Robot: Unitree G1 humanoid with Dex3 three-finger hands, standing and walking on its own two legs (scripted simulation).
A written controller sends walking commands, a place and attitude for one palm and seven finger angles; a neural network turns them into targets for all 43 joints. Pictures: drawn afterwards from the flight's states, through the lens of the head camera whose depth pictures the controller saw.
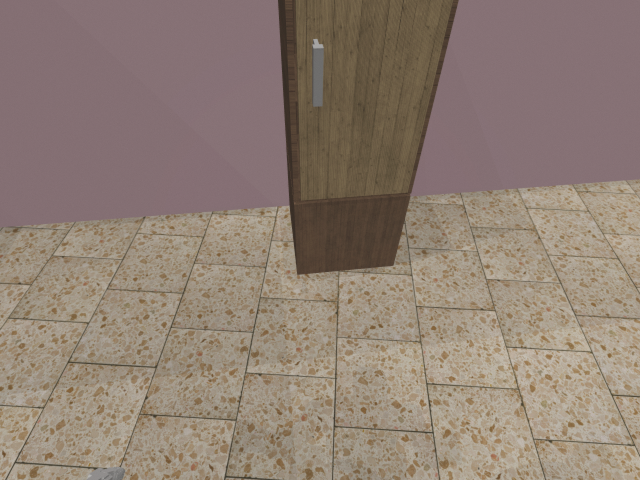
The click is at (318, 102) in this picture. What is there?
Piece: cupboard door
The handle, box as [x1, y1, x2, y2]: [312, 39, 323, 106]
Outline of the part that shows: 313,39 312,102 313,106 322,105 323,47 322,44 318,43 317,39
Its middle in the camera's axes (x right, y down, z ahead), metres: -0.01 -0.40 +0.92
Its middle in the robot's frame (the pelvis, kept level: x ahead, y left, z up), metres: +0.96 +0.07 +0.07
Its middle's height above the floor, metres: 0.84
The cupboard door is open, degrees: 0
